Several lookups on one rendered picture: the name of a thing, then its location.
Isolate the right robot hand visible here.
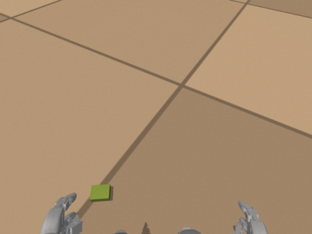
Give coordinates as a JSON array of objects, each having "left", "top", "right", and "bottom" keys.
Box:
[{"left": 232, "top": 200, "right": 268, "bottom": 234}]

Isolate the small box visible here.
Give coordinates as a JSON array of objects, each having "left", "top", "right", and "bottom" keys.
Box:
[{"left": 90, "top": 184, "right": 111, "bottom": 202}]

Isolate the left robot hand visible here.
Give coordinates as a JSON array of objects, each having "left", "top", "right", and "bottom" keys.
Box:
[{"left": 40, "top": 193, "right": 82, "bottom": 234}]

